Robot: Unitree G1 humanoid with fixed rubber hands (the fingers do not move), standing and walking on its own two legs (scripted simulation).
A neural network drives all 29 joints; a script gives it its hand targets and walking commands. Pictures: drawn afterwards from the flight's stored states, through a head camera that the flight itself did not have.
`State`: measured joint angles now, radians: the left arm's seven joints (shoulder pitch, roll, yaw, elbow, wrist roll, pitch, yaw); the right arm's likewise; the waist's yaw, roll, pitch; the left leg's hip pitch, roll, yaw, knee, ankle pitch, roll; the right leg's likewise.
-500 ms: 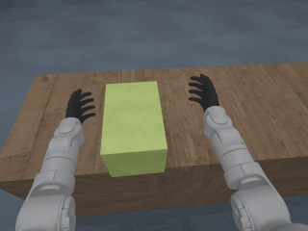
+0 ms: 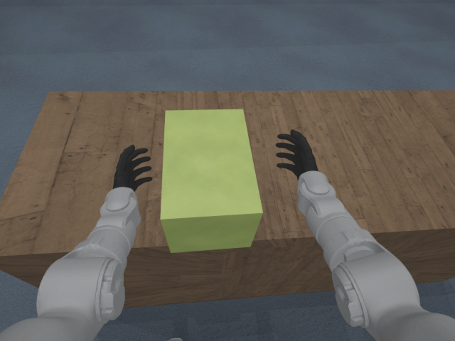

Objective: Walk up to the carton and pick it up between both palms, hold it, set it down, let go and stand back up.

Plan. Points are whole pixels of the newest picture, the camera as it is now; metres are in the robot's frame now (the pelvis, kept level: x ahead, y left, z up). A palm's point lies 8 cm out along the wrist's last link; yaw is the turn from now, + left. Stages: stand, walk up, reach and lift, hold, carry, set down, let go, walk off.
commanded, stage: reach and lift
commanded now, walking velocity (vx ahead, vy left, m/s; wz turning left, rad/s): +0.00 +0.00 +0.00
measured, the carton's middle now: (208, 178) +0.43 +0.06 -0.03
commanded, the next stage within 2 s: none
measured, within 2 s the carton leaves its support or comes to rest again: neither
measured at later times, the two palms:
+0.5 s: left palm (135, 181) +0.40 +0.20 -0.02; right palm (285, 173) +0.42 -0.10 +0.01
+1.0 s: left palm (146, 191) +0.39 +0.18 -0.03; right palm (274, 180) +0.42 -0.08 -0.01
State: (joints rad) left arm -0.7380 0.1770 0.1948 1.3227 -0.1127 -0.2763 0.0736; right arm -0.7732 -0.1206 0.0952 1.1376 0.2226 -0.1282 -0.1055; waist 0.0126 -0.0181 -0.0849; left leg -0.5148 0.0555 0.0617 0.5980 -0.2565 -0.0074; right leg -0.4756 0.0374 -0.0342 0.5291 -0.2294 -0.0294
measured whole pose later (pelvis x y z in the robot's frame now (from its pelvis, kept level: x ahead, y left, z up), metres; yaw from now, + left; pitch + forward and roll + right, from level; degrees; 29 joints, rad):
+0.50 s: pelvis +0.01 +0.03 -0.02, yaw -1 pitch +23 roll -4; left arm -0.71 0.08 0.14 1.20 -0.02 -0.40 0.18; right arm -0.82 -0.11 0.05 1.31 0.22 -0.38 -0.08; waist 0.01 0.02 -0.24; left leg -0.84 0.06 0.05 0.74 -0.30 -0.01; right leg -0.75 0.03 -0.04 0.58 -0.23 -0.01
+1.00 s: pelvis +0.01 +0.02 -0.02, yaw -1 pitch +24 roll -4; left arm -0.69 0.00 0.31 1.27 0.13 -0.52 0.22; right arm -0.79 0.01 -0.20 1.31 -0.14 -0.48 -0.14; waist 0.03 0.04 -0.23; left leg -0.83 0.06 0.05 0.71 -0.29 -0.01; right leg -0.76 0.04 -0.04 0.58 -0.23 0.00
